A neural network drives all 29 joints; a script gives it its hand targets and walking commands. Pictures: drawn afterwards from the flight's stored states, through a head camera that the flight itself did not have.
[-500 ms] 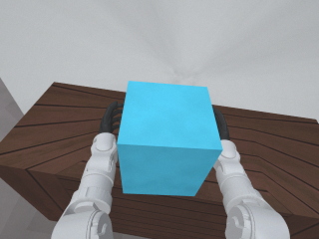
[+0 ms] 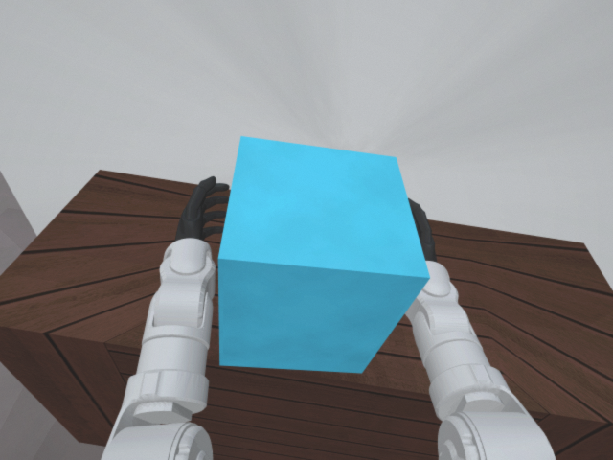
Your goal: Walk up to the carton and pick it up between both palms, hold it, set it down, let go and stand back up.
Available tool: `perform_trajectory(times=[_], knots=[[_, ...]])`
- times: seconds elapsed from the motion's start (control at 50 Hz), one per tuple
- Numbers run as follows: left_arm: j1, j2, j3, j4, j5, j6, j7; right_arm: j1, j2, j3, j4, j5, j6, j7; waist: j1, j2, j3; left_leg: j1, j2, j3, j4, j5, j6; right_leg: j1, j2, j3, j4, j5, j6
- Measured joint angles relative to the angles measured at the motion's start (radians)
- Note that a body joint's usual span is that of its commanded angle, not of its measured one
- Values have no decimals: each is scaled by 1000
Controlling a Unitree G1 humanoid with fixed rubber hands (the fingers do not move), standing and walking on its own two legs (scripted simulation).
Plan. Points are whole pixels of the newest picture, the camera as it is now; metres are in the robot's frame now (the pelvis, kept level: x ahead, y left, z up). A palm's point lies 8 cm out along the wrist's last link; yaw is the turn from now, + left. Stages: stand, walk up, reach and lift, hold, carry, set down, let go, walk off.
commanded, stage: reach and lift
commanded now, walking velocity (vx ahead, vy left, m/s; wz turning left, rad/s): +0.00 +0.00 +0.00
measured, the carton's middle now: (305, 263) +0.38 -0.01 +0.09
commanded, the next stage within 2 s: hold in 1.32 s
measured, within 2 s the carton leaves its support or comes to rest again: neither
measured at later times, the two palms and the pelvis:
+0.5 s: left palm (180, 223) +0.37 +0.15 +0.17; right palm (422, 249) +0.36 -0.15 +0.15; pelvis -0.01 +0.00 +0.00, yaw +1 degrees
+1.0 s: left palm (180, 219) +0.36 +0.15 +0.18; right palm (423, 246) +0.36 -0.15 +0.15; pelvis +0.00 +0.00 +0.00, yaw +1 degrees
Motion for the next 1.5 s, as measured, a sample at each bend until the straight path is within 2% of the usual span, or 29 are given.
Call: perform_trajectory(times=[0.18,0.34,0.54,0.72,1.04,1.34,1.5], knots=[[-20,1,10,-67,25,111,-31,-8,4,17,-47,14,81,-13,-9,-11,24,42,-8,-3,-11,10,6,33,-8,-4,12,-4,3],[-34,12,-1,-135,24,166,-42,-14,7,27,-106,36,114,-22,-17,-13,30,51,-10,-6,-14,15,6,41,-10,-6,14,-3,3],[-28,6,25,-188,66,239,-94,-11,15,52,-136,50,171,-41,-30,-18,61,105,-15,-6,-22,8,9,92,-14,-6,12,-12,7],[-17,10,-6,-257,54,258,-85,7,7,70,-198,74,164,-46,-33,-11,58,96,-14,-9,-11,-1,9,92,-13,-8,8,-15,8],[3,5,-1,-323,71,302,-110,21,5,104,-241,98,190,-60,-43,-17,80,116,-11,-11,-6,-7,5,113,-10,-11,11,-20,5],[-48,12,31,-274,82,323,-122,-30,8,85,-194,75,212,-59,-36,-16,77,125,-12,-11,-11,1,6,116,-11,-10,18,-19,3],[-43,17,20,-294,75,327,-117,-32,3,93,-203,96,206,-62,-42,-14,67,118,-11,-15,-3,-3,4,115,-10,-14,17,-19,3]])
